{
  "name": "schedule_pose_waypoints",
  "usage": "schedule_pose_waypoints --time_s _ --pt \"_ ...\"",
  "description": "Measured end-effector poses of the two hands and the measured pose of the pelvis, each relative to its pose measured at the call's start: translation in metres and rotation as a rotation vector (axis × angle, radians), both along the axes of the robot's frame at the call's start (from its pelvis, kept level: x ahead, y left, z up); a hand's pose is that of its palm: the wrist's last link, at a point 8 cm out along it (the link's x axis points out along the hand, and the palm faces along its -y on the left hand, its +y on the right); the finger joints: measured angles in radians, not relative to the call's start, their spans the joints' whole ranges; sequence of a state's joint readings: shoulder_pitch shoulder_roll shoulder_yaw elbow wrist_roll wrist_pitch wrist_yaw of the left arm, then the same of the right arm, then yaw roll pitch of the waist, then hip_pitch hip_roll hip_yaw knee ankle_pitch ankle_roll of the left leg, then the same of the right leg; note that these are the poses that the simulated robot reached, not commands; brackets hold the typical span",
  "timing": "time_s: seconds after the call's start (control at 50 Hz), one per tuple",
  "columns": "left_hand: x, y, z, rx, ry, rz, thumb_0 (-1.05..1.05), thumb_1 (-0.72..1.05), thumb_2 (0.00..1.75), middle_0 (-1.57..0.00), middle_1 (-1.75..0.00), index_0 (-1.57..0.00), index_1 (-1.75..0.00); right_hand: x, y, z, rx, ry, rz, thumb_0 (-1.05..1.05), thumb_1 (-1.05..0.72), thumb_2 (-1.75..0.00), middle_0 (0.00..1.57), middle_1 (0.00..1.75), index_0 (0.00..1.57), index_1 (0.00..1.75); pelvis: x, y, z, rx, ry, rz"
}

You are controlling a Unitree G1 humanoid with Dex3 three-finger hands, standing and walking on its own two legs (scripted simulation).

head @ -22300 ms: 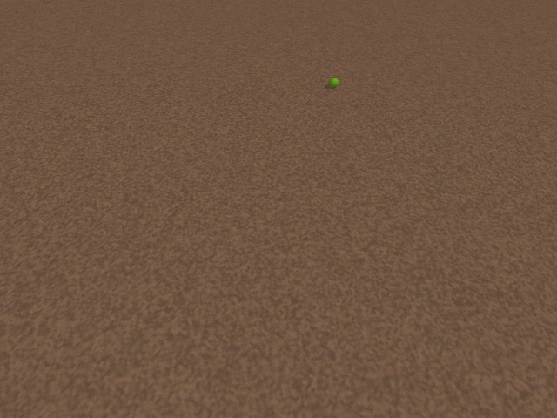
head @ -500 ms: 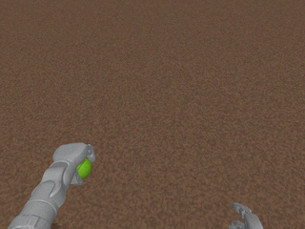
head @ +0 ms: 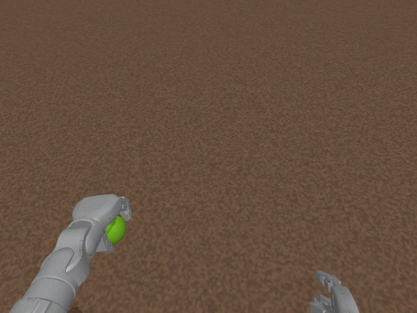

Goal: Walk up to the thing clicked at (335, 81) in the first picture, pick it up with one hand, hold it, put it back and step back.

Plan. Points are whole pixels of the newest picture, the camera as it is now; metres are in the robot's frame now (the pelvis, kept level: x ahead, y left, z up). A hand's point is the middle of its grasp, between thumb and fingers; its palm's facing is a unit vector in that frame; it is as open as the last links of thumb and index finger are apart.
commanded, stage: hold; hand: left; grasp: from above
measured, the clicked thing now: (110, 228) +0.31 +0.23 -0.05
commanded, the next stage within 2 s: crouch in 0.62 s
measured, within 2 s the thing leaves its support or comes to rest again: neither
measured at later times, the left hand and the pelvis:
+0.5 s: hand (109, 226) +0.30 +0.22 -0.02, palm faces -0.44 -0.07 -0.90, open 8.8 cm; pelvis +0.01 +0.00 +0.00, yaw +0 degrees
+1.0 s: hand (112, 235) +0.29 +0.22 -0.06, palm faces -0.45 -0.05 -0.89, open 8.8 cm; pelvis +0.00 +0.00 +0.00, yaw +1 degrees
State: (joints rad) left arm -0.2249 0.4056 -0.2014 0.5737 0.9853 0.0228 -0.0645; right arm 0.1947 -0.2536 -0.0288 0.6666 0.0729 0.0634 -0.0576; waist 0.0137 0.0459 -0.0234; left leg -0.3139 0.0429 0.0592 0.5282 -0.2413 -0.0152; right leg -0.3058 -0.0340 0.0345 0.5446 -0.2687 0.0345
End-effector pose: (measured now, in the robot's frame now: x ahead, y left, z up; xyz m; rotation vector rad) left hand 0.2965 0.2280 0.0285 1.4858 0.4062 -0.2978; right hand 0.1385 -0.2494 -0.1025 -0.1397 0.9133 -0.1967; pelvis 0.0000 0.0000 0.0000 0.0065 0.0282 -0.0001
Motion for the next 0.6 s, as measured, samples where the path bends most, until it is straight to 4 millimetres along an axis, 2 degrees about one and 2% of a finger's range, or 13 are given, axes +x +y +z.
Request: schedule_pose_waypoints --time_s 0.24,0.6 --pt "0.004 -0.002 0.003 -0.003 0.008 0.004 -0.01 0.12 0.43 -0.68 -0.72 -0.76 -0.65 0.009 0.001 0.002 0.008 -0.003 0.005 0.01 -0.92 -0.9 0.2 0.3 0.2 0.3 0.006 -0.002 0.002 0.001 -0.004 0.001" --pt "0.006 -0.007 0.003 -0.006 0.009 0.001 -0.01 0.13 0.41 -0.68 -0.72 -0.76 -0.65 0.011 -0.004 0.004 0.005 0.013 -0.004 0.01 -0.92 -0.9 0.2 0.3 0.2 0.3 0.01 -0.004 0.004 0.002 -0.009 -0.001"
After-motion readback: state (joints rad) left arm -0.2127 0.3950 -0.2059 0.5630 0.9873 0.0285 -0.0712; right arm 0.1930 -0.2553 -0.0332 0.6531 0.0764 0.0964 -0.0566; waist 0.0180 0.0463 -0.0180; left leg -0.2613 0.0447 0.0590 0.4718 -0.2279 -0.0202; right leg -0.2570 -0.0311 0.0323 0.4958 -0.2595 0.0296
